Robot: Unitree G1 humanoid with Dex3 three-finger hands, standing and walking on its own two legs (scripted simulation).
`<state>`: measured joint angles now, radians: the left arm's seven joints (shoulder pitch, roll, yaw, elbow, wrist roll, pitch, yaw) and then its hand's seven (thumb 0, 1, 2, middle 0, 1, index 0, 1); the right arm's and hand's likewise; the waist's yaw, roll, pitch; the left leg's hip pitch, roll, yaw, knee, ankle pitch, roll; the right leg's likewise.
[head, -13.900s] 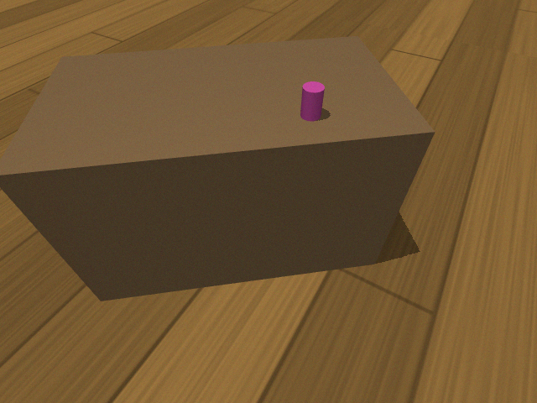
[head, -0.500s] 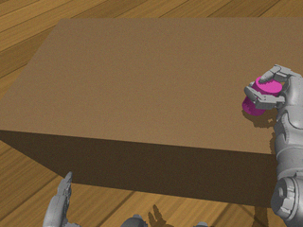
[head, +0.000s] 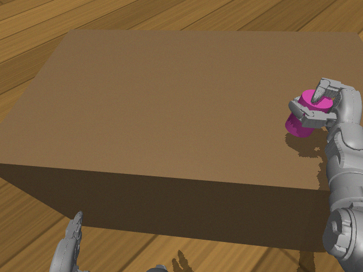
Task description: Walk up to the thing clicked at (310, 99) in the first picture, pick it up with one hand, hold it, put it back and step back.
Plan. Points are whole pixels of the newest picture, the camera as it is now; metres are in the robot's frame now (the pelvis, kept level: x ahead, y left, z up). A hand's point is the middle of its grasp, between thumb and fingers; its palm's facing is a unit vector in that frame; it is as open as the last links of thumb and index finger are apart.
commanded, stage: settle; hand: right
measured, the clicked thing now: (307, 114) +0.47 -0.21 +0.07
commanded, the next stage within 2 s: lift in 0.16 s
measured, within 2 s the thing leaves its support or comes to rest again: neither
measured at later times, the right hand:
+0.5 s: hand (318, 96) +0.47 -0.21 +0.13, palm faces +0.16 +0.99 +0.00, open 5.3 cm
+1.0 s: hand (341, 94) +0.40 -0.20 +0.20, palm faces +0.16 +0.99 -0.02, open 5.2 cm
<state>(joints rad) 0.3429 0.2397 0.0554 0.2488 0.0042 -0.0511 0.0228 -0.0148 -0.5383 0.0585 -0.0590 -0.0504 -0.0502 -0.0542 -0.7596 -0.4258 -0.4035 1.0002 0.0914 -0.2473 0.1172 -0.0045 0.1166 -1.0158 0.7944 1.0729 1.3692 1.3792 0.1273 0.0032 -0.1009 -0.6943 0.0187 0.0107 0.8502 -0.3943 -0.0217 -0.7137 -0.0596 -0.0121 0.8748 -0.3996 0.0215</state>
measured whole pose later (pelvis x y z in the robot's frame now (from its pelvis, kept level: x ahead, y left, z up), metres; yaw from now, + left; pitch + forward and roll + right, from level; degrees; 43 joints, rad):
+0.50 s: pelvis +0.00 +0.00 +0.01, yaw +0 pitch +11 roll +1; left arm 0.34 0.23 0.05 0.32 0.00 -0.06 0.03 -0.01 -0.53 0.05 -0.06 -0.05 -0.05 -0.05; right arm -0.73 -0.40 -0.38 0.92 0.11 -0.19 0.10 0.00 0.12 -1.02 0.80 1.07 1.36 1.42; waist 0.10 0.00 -0.09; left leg -0.59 0.02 0.00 0.76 -0.36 -0.03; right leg -0.61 -0.05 -0.03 0.79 -0.37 0.02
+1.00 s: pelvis +0.00 +0.00 +0.03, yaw -1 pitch +3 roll +0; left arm 0.31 0.22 0.06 0.43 -0.03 -0.06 0.06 -0.01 -0.53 0.05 -0.05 -0.05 -0.05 -0.05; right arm -0.50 -0.29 -0.28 0.45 0.17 0.08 0.06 0.00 0.11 -1.01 0.79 1.07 1.39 1.43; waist 0.02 -0.04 -0.07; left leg -0.36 0.04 0.01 0.63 -0.32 -0.03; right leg -0.37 -0.03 -0.03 0.62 -0.31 0.02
